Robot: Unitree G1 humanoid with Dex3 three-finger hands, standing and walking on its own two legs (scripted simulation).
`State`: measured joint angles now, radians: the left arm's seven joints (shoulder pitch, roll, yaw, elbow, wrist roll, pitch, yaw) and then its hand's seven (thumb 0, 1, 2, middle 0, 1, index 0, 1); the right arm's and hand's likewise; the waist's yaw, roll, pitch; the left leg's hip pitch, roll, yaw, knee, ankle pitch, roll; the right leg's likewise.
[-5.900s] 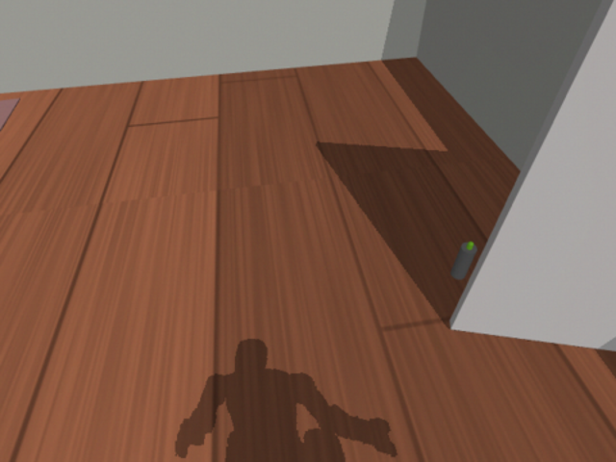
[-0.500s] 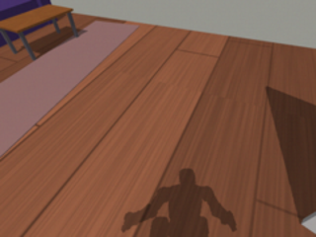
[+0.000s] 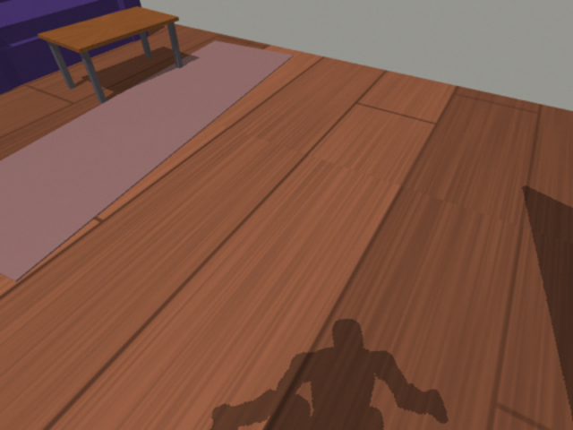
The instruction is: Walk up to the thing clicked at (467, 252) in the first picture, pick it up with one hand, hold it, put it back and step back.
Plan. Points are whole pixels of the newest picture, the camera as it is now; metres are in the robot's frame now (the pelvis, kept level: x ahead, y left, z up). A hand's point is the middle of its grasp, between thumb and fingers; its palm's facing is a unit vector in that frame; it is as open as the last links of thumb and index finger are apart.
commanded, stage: walk up
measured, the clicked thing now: out of the picture +0.46 -1.08 -0.67
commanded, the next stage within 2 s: none
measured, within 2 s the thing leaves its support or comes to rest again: neither
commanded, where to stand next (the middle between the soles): +1.49 -0.14 m, yaw -3 degrees
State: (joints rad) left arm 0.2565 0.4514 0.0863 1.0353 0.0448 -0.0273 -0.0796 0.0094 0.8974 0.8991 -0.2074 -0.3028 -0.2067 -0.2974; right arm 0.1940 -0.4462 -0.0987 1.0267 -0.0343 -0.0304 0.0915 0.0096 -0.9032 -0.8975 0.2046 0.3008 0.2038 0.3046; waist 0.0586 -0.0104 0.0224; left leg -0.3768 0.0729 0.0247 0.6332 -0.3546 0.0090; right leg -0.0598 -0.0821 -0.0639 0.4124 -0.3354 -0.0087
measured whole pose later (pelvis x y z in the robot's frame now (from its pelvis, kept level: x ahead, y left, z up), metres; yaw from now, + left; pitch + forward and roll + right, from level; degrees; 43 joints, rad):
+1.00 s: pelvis +0.55 -0.03 -0.02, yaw -5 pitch -1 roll -1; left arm 0.32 0.46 0.06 0.92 0.01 -0.06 -0.06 0.01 0.90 0.90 -0.21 -0.30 -0.21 -0.30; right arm 0.18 -0.40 -0.08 0.88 -0.03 -0.07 0.09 0.01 -0.90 -0.90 0.20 0.30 0.20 0.30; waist 0.05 -0.05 0.06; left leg -0.46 0.05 0.08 0.60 -0.11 0.03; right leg 0.00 -0.05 -0.09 0.60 -0.52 -0.01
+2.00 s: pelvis +1.00 -0.11 -0.02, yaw -1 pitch -2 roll +0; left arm 0.37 0.44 0.06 0.89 0.01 -0.06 -0.04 0.01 0.90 0.90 -0.21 -0.30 -0.21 -0.30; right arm 0.22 -0.39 -0.06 0.88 -0.03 -0.05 0.08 0.01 -0.90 -0.90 0.20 0.30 0.20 0.30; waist 0.05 -0.04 0.08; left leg -0.40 0.03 0.05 0.59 -0.14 0.03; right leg -0.05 -0.06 -0.16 0.61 -0.48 -0.01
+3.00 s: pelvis +1.43 -0.14 -0.02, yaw -30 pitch +0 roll -3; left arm 0.41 0.42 0.04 0.82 0.00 -0.06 0.05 0.01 0.89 0.90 -0.21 -0.30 -0.21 -0.30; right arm 0.12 -0.49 -0.09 0.82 -0.04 0.06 0.11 0.01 -0.91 -0.90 0.20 0.30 0.20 0.30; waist 0.01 0.11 0.07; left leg -0.49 0.07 -0.12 0.65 -0.23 -0.02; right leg -0.07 0.03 0.27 0.50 -0.43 0.06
